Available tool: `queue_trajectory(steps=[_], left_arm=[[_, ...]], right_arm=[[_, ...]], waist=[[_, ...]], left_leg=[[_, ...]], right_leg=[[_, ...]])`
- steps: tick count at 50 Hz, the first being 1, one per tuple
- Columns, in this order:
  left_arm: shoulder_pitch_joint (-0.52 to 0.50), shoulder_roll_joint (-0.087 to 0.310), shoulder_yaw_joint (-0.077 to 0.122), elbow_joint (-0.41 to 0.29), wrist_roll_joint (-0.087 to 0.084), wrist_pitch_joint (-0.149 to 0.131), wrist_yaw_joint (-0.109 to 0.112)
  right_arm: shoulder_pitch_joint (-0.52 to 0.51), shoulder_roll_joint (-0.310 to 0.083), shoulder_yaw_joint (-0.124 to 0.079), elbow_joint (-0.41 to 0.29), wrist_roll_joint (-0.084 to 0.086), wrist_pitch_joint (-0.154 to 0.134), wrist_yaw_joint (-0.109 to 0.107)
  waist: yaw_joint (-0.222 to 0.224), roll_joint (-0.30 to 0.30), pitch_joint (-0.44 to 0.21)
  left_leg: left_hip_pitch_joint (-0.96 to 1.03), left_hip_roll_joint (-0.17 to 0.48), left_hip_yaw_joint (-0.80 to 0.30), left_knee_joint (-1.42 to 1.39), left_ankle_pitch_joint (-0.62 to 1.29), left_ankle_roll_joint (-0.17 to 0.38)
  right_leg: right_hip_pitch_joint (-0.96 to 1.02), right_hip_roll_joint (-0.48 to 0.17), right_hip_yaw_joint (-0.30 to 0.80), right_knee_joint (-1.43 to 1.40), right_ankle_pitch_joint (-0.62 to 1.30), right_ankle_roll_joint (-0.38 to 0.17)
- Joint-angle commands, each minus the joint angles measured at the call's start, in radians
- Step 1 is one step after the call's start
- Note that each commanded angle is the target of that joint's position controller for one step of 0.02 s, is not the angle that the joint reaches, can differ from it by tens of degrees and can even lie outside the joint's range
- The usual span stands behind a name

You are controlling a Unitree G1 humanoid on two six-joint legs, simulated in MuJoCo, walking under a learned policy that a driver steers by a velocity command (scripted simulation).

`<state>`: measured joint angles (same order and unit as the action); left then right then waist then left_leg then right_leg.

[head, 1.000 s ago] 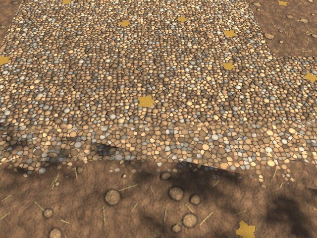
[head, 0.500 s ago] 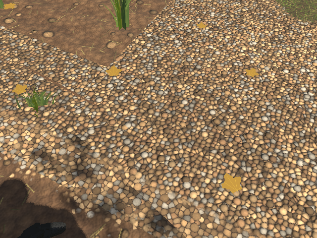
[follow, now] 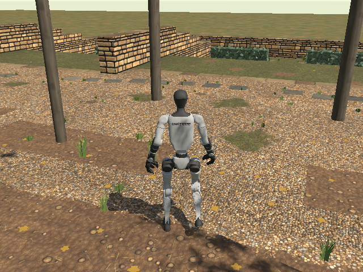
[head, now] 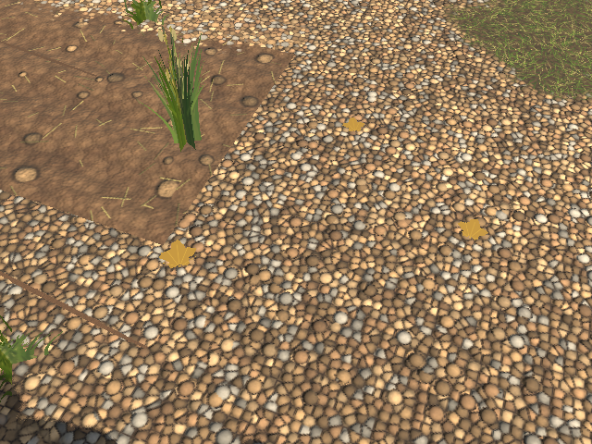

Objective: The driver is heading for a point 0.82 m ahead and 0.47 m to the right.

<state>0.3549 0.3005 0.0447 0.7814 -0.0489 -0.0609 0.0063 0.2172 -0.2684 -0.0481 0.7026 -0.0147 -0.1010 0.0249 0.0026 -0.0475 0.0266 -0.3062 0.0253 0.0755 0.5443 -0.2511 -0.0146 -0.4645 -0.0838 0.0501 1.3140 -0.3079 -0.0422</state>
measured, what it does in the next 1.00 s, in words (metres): walks ahead, turning right: right foot, then left foot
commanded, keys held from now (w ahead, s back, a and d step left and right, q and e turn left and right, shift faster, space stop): w+e+shift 0.28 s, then e+shift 0.72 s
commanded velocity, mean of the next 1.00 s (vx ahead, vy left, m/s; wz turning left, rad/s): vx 0.51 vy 0.00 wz -0.93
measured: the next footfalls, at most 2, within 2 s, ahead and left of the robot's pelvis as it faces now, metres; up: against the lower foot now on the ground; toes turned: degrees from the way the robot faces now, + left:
right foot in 0.30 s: +0.45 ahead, -0.14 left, +0.00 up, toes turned -20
left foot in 0.70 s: +0.76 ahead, -0.13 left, +0.00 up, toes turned -51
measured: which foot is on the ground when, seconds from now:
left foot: down 0.00-0.30, up 0.32-0.68, down 0.70-1.00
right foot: up 0.00-0.28, down 0.30-0.70, up 0.72-1.00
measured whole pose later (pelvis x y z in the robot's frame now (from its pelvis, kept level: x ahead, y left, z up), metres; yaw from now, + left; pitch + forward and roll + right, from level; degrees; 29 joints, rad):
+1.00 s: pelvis +0.59 -0.09 +0.01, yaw -58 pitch +1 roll +2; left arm 0.14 0.35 0.08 0.58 -0.02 0.08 0.02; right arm 0.12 -0.28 -0.06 0.68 -0.03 0.00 -0.04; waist -0.02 -0.02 0.12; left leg -0.34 0.00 0.13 0.38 -0.07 0.04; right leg -0.58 -0.08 0.03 1.10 -0.38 0.08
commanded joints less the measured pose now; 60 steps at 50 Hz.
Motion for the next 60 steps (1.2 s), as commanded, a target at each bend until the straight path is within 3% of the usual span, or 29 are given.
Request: queue_trajectory(steps=[1,6,9,11,13,14,15,16,17,18,19,20,23,26,29,33,34,35,36,37,39,40,42,44,49,56,58,59,60], left_arm=[[-0.019,-0.021,0.004,-0.113,-0.011,0.033,-0.016],[-0.132,0.0,-0.001,-0.161,0.019,0.05,-0.04],[-0.251,0.029,0.0,-0.19,0.022,0.038,-0.07],[-0.263,0.071,0.016,-0.204,0.015,0.033,-0.08],[-0.128,0.141,0.048,-0.188,-0.005,0.046,-0.075],[0.054,0.201,0.08,-0.147,-0.006,0.058,-0.069],[0.271,0.272,0.119,-0.08,0.004,0.07,-0.052],[0.193,0.325,0.115,-0.06,0.012,0.072,-0.041],[0.086,0.339,0.096,-0.158,0.058,0.035,-0.049],[0.06,0.251,0.087,-0.206,0.052,0.016,-0.059],[0.028,0.239,0.085,-0.201,0.044,-0.005,-0.062],[-0.031,0.215,0.078,-0.201,0.031,-0.017,-0.064],[-0.131,0.191,0.072,-0.223,0.044,-0.012,-0.036],[-0.136,0.196,0.078,-0.21,0.029,0.022,0.011],[-0.105,0.188,0.084,-0.195,0.015,0.08,0.041],[-0.134,0.132,0.074,-0.205,0.025,0.091,0.05],[-0.164,0.112,0.068,-0.217,0.025,0.09,0.049],[-0.131,0.048,0.049,-0.223,0.032,0.09,0.041],[-0.068,-0.015,0.025,-0.231,0.062,0.091,0.041],[0.159,0.065,0.038,-0.245,0.025,0.09,0.014],[-0.02,0.218,0.083,-0.201,0.017,0.114,0.014],[-0.065,0.215,0.087,-0.205,0.022,0.13,0.024],[-0.111,0.175,0.078,-0.236,0.024,0.137,0.026],[-0.117,0.119,0.061,-0.247,0.02,0.129,0.025],[-0.177,0.124,0.06,-0.263,0.027,0.129,0.017],[-0.187,0.124,0.068,-0.245,0.027,0.151,-0.012],[-0.111,0.123,0.078,-0.206,0.032,0.155,-0.015],[-0.04,0.158,0.091,-0.177,0.034,0.152,-0.006],[-0.001,0.284,0.116,-0.181,0.038,0.146,0.014]], right_arm=[[-0.006,-0.032,-0.021,-0.004,0.003,-0.019,-0.006],[-0.054,-0.115,-0.042,0.013,-0.002,-0.027,-0.031],[-0.006,-0.19,-0.056,0.027,0.007,-0.024,-0.036],[0.015,-0.253,-0.069,0.03,0.013,-0.01,-0.033],[0.012,-0.313,-0.084,0.02,0.028,0.021,-0.032],[-0.016,-0.327,-0.089,0.006,0.033,0.033,-0.032],[-0.052,-0.29,-0.078,-0.005,0.039,0.029,-0.03],[-0.011,-0.071,-0.017,-0.044,0.008,-0.003,-0.022],[0.165,-0.065,0.009,-0.105,0.029,-0.046,-0.013],[0.007,-0.2,-0.011,-0.112,0.041,-0.072,-0.012],[-0.08,-0.195,-0.015,-0.144,0.053,-0.076,-0.02],[-0.099,-0.172,-0.011,-0.126,0.024,-0.067,-0.035],[-0.071,-0.188,-0.025,-0.115,0.004,-0.016,-0.034],[-0.18,-0.091,0.006,-0.155,-0.009,0.007,-0.037],[-0.227,-0.085,0.003,-0.155,0.006,0.014,-0.026],[-0.222,-0.141,-0.029,-0.156,0.019,0.015,-0.025],[-0.154,-0.145,-0.036,-0.132,0.013,0.009,-0.028],[-0.084,-0.155,-0.039,-0.115,-0.003,0.007,-0.034],[-0.076,-0.17,-0.034,-0.137,-0.01,0.02,-0.044],[-0.088,-0.223,-0.044,-0.129,-0.027,0.033,-0.043],[-0.182,-0.092,-0.024,-0.178,-0.016,0.052,-0.058],[-0.189,-0.101,-0.022,-0.18,-0.014,0.067,-0.062],[-0.204,-0.134,-0.032,-0.157,-0.017,0.077,-0.067],[-0.165,-0.135,-0.038,-0.128,-0.023,0.078,-0.069],[-0.145,-0.171,-0.059,-0.096,-0.012,0.084,-0.066],[-0.158,-0.216,-0.085,-0.061,0.016,0.095,-0.037],[-0.148,-0.195,-0.08,-0.039,0.036,0.102,-0.03],[-0.099,-0.153,-0.07,-0.01,0.04,0.108,-0.023],[-0.072,-0.098,-0.051,-0.039,-0.003,0.109,-0.011]], waist=[[0.015,0.188,-0.001],[0.047,0.078,0.107],[0.007,0.009,0.131],[0.024,0.051,0.097],[0.121,0.148,0.0],[0.218,0.176,-0.09],[0.316,0.1,-0.165],[0.16,-0.337,-0.048],[0.008,-0.391,-0.341],[0.099,-0.138,-0.323],[0.061,0.002,-0.165],[0.01,0.16,-0.097],[-0.059,0.113,-0.059],[-0.04,0.078,-0.048],[0.012,0.023,-0.156],[-0.003,-0.078,-0.127],[-0.04,-0.083,-0.144],[-0.043,0.012,-0.225],[-0.003,0.177,-0.254],[0.129,0.402,-0.381],[0.027,0.166,-0.201],[0.025,0.103,-0.182],[0.027,0.122,-0.096],[0.013,0.152,-0.117],[-0.009,0.154,-0.155],[-0.004,0.19,-0.135],[0.039,0.158,-0.142],[0.053,0.068,-0.115],[0.013,-0.261,-0.095]], left_leg=[[0.176,0.287,-0.281,-0.354,-0.005,0.17],[0.118,0.226,0.036,-0.432,0.187,0.135],[0.181,0.193,0.157,-0.457,0.278,0.099],[0.288,0.202,0.189,-0.371,0.731,0.082],[0.395,0.227,0.196,-0.117,1.244,0.078],[0.332,0.237,0.179,0.118,1.339,0.081],[0.146,0.179,0.162,0.471,1.148,0.042],[-0.193,-0.069,0.101,0.945,-0.213,-0.022],[-0.456,-0.152,-0.162,1.159,-0.399,-0.018],[-0.45,-0.09,-0.245,1.078,-0.289,0.025],[-0.472,-0.071,-0.227,0.968,-0.233,0.035],[-0.416,-0.027,-0.224,0.882,-0.193,0.024],[-0.242,0.021,-0.232,0.688,-0.179,-0.033],[-0.159,-0.044,-0.152,0.354,-0.051,-0.077],[-0.021,-0.145,-0.121,0.079,0.25,-0.086],[0.039,-0.115,-0.219,-0.087,0.323,-0.072],[0.11,-0.077,-0.223,-0.151,0.408,-0.056],[0.271,0.055,-0.298,-0.165,0.497,0.0],[0.432,0.235,-0.504,-0.104,0.877,0.055],[0.51,0.502,-0.884,-0.148,0.625,0.272],[0.325,0.316,-0.617,-0.193,0.205,0.227],[0.243,0.256,-0.522,-0.215,0.143,0.186],[0.1,0.197,-0.36,-0.256,0.197,0.188],[0.129,0.195,-0.278,-0.275,0.257,0.219],[0.194,0.281,-0.196,-0.308,0.22,0.265],[0.133,0.295,-0.009,-0.281,0.12,0.197],[0.085,0.272,0.033,-0.183,0.086,0.137],[-0.03,0.214,0.086,-0.047,0.015,0.06],[-0.344,0.068,0.178,0.294,-0.363,-0.056]], right_leg=[[-0.268,-0.124,0.071,0.005,0.015,0.001],[-0.304,-0.113,0.015,-0.201,0.285,0.014],[-0.198,-0.061,-0.1,-0.435,0.431,-0.029],[-0.097,0.018,-0.189,-0.505,0.4,-0.065],[0.053,0.108,-0.254,-0.486,0.238,-0.102],[0.28,0.138,-0.246,-0.48,0.161,-0.135],[0.607,0.144,-0.164,-0.597,0.259,-0.176],[0.7,0.054,0.113,-0.672,0.53,-0.243],[0.911,-0.17,0.752,-0.89,0.145,-0.47],[0.831,-0.189,0.816,-1.024,0.107,-0.398],[0.672,-0.164,0.745,-1.039,0.18,-0.36],[0.527,-0.129,0.646,-1.017,0.307,-0.32],[0.245,-0.056,0.419,-0.991,0.676,-0.297],[0.086,0.06,0.284,-0.946,0.865,-0.245],[0.1,0.147,0.258,-0.88,0.609,-0.113],[0.157,0.132,0.406,-0.767,0.32,-0.065],[0.17,0.148,0.394,-0.675,0.267,-0.039],[0.139,0.2,0.318,-0.46,0.025,-0.002],[-0.034,0.292,0.197,-0.24,-0.436,0.03],[-0.151,0.207,0.174,-0.054,-0.418,0.063],[-0.194,0.103,0.107,0.017,-0.22,0.129],[-0.158,0.087,0.085,0.019,-0.164,0.136],[-0.129,0.053,0.035,-0.025,-0.114,0.129],[-0.131,0.04,0.001,-0.083,-0.103,0.126],[-0.13,-0.027,-0.009,-0.221,-0.052,0.123],[0.116,0.005,-0.118,-0.571,-0.03,0.052],[0.271,0.058,-0.143,-0.785,0.043,-0.003],[0.391,0.037,-0.051,-0.911,0.147,-0.055],[0.542,-0.245,0.336,-0.935,0.489,-0.179]])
